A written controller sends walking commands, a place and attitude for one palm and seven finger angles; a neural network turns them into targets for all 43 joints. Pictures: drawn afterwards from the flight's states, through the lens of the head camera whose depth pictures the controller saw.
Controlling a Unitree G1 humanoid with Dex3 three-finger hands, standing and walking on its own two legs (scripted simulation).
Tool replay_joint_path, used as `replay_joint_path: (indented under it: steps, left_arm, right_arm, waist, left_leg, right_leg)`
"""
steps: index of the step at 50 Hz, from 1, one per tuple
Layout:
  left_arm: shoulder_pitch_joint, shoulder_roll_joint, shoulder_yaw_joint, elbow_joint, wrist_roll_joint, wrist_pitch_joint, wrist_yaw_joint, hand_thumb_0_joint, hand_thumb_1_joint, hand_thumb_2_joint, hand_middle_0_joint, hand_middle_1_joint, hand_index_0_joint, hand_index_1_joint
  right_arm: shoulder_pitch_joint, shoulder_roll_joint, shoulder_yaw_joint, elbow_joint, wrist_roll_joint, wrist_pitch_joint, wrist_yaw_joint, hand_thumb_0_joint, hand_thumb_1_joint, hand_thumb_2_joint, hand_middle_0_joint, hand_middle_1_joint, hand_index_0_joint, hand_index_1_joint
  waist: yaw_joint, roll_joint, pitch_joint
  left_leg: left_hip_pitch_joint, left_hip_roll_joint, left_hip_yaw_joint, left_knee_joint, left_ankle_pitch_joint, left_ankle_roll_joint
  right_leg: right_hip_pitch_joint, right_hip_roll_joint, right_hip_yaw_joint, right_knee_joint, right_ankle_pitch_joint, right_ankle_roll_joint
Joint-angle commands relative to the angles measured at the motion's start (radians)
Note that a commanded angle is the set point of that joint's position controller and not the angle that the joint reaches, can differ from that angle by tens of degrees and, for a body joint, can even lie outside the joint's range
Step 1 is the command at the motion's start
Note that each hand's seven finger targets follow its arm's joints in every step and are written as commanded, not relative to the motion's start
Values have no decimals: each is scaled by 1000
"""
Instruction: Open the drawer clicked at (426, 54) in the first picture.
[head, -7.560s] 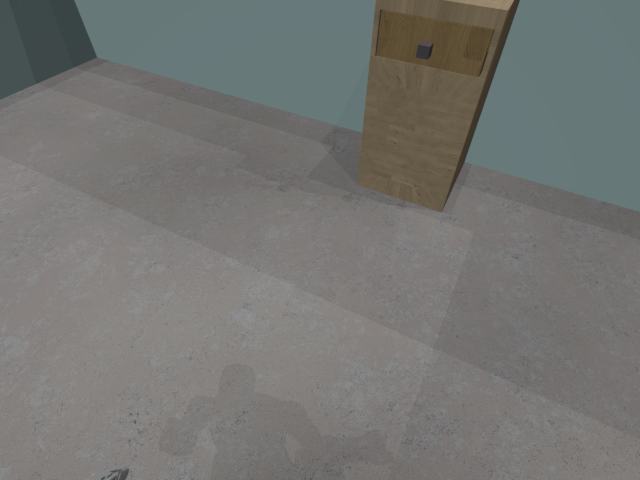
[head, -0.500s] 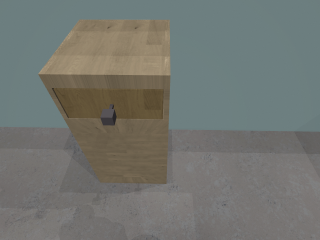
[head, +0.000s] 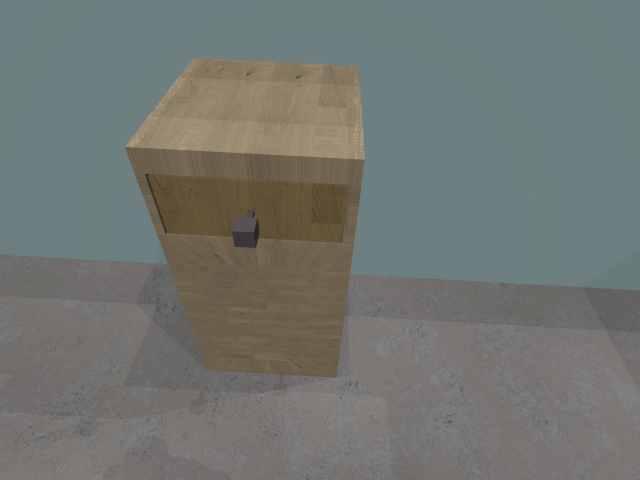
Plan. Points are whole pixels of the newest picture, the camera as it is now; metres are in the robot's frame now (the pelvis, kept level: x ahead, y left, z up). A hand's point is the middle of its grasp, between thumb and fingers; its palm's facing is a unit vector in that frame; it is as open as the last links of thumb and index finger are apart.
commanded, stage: come to a stop and stand still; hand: left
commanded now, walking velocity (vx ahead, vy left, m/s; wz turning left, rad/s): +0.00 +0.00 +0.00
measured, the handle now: (248, 225) +0.58 +0.19 -0.05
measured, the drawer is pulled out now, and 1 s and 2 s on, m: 0.00 0.00 0.00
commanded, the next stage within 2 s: look again from close up in 0.10 s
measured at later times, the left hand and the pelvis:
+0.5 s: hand out of the picture -0.01 +0.12 -0.18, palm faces +0.03 -0.99 -0.13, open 7.3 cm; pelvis +0.00 -0.02 +0.00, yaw +0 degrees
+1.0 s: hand out of the picture +0.00 +0.13 -0.18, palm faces +0.07 -0.99 -0.13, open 7.4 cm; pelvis +0.03 -0.02 +0.00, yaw +0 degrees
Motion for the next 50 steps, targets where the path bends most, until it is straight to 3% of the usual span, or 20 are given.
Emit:
replay_joint_path:
  steps: [1,15,24,27,29,36,39,40,43,44,47,50]
  left_arm:
    - [58,55,14,-30,-3,-27,8,0,900,900,-200,-300,-200,-300]
    - [60,33,19,1,-10,-38,15,0,900,900,-200,-300,-200,-300]
    - [47,26,22,1,-11,-37,16,0,900,900,-200,-300,-200,-300]
    - [42,23,24,-1,-9,-36,16,0,900,900,-200,-300,-200,-300]
    - [44,21,24,-3,-10,-36,15,0,900,900,-200,-300,-200,-300]
    - [44,21,26,-5,-11,-39,15,0,900,900,-200,-300,-200,-300]
    - [40,22,26,-5,-10,-38,15,0,900,900,-200,-300,-200,-300]
    - [48,24,28,-2,-8,-38,13,0,900,900,-200,-300,-200,-300]
    - [58,33,38,-11,0,-33,5,0,900,900,-200,-300,-200,-300]
    - [65,33,42,-11,0,-33,2,0,900,900,-200,-300,-200,-300]
    - [88,44,51,-16,1,-34,-2,0,900,900,-200,-300,-200,-300]
    - [115,57,62,-10,-4,-42,-3,0,900,900,-200,-300,-200,-300]
  right_arm:
    - [34,-110,-24,-34,1,-16,-5,0,-900,-900,200,300,200,300]
    - [84,-49,-13,43,5,-26,-12,0,-900,-900,200,300,200,300]
    - [85,-30,-14,59,4,-22,-14,0,-900,-900,200,300,200,300]
    - [86,-28,-16,59,4,-20,-14,0,-900,-900,200,300,200,300]
    - [80,-28,-16,59,4,-21,-14,0,-900,-900,200,300,200,300]
    - [77,-30,-16,61,4,-23,-15,0,-900,-900,200,300,200,300]
    - [71,-32,-16,63,4,-23,-16,0,-900,-900,200,300,200,300]
    - [77,-37,-17,65,2,-24,-15,0,-900,-900,200,300,200,300]
    - [79,-50,-26,60,-5,-16,-8,0,-900,-900,200,300,200,300]
    - [76,-52,-27,55,-7,-16,-7,0,-900,-900,200,300,200,300]
    - [77,-42,-30,39,-8,-16,-3,0,-900,-900,200,300,200,300]
    - [81,-18,-26,28,-7,-29,0,0,-900,-900,200,300,200,300]
  waist:
    - [-8,-3,129]
    - [-12,-14,107]
    - [-11,12,118]
    - [-12,-6,136]
    - [-11,16,131]
    - [-12,-12,99]
    - [-11,9,105]
    - [-9,12,89]
    - [-4,13,143]
    - [-1,-2,151]
    - [2,-40,183]
    - [6,-91,169]
  left_leg:
    - [-163,111,-158,-207,-202,16]
    - [-110,98,-107,-139,-26,1]
    - [-112,95,-100,-131,-35,-6]
    - [-119,96,-101,-134,-44,-8]
    - [-113,96,-103,-133,-38,-7]
    - [-87,98,-95,-123,17,-8]
    - [-89,104,-100,-134,16,-8]
    - [-84,102,-96,-131,-34,-6]
    - [-141,101,-113,-144,-254,9]
    - [-155,98,-114,-134,-272,13]
    - [-200,69,-87,-68,-276,16]
    - [-208,31,-29,39,-169,11]
  right_leg:
    - [-5,-13,47,-84,-63,-53]
    - [-11,-27,71,-95,-10,-59]
    - [-21,-26,77,-107,-37,-65]
    - [-30,-22,75,-112,-48,-64]
    - [-31,-22,77,-114,-41,-64]
    - [-6,-24,73,-111,13,-62]
    - [-4,-19,65,-106,21,-61]
    - [7,-18,66,-102,-31,-65]
    - [-41,-9,70,-100,-249,-77]
    - [-47,-10,80,-101,-277,-83]
    - [-58,-33,134,-133,-363,-106]
    - [-31,-80,186,-161,-344,-140]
